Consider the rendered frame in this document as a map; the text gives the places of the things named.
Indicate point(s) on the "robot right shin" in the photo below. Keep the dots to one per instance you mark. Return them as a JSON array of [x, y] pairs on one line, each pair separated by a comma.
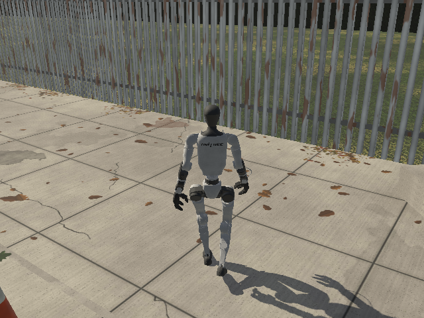
[[224, 246]]

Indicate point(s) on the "robot right forearm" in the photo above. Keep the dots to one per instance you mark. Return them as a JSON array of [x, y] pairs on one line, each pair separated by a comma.
[[242, 174]]

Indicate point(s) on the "left robot upper arm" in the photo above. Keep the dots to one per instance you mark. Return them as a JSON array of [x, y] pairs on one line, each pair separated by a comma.
[[188, 151]]

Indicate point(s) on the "right robot hand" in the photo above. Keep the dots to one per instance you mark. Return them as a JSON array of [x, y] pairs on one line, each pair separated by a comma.
[[240, 185]]

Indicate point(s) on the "left robot hand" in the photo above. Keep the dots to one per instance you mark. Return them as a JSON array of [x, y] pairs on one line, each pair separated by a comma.
[[176, 200]]

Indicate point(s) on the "humanoid robot head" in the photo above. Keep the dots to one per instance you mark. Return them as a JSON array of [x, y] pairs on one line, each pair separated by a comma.
[[211, 114]]

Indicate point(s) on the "right robot upper arm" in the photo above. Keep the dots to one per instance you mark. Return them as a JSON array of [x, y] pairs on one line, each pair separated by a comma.
[[235, 149]]

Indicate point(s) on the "robot left forearm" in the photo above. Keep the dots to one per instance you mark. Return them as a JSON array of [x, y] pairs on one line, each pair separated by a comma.
[[182, 175]]

